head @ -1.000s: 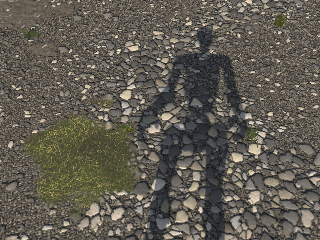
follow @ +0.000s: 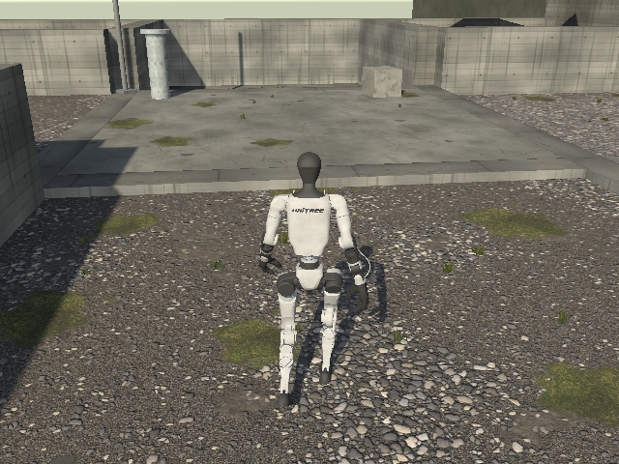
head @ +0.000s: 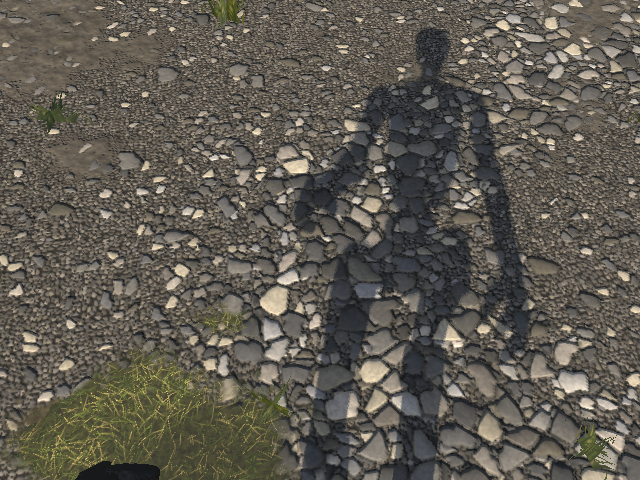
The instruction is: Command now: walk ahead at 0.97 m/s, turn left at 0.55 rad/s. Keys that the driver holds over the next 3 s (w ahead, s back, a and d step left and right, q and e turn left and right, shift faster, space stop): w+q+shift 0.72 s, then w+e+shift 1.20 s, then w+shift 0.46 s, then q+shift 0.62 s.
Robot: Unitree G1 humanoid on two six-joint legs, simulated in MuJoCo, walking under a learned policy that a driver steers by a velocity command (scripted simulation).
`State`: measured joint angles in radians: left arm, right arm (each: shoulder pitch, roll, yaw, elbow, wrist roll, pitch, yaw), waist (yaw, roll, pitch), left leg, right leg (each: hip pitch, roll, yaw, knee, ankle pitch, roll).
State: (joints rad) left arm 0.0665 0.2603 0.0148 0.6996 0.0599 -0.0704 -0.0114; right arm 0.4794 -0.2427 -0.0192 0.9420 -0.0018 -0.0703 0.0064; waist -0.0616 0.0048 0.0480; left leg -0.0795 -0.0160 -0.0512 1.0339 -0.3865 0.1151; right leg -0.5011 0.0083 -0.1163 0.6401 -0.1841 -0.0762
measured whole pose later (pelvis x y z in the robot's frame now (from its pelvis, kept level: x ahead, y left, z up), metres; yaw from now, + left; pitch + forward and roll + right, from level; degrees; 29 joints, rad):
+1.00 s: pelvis +0.92 +0.24 +0.02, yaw +36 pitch +1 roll -2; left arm 0.42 0.31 0.06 0.86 0.02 -0.07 -0.01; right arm 0.16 -0.31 -0.03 0.74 -0.07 -0.08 0.02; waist 0.04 0.02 0.02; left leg -0.47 -0.03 -0.05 1.24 -0.32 0.07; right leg -0.26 0.11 0.04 0.47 -0.23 -0.06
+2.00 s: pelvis +1.76 +0.55 +0.01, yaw -14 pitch +2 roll -1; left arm 0.44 0.34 0.08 0.80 0.00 -0.06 -0.02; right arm 0.02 -0.28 0.02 0.57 -0.03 -0.06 0.02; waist 0.11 -0.01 0.03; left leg -0.65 0.11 -0.07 0.60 0.02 -0.04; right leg 0.06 0.17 0.24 0.33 -0.39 -0.14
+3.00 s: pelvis +2.46 +0.42 +0.00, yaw +2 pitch +1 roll -2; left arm 0.04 0.29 0.06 0.76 -0.01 0.00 0.02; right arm 0.20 -0.32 -0.09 0.62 0.00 0.01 0.03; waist -0.03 -0.01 0.09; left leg -0.50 -0.03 0.06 0.67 -0.19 0.11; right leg -0.29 -0.04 -0.13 1.06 -0.56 0.03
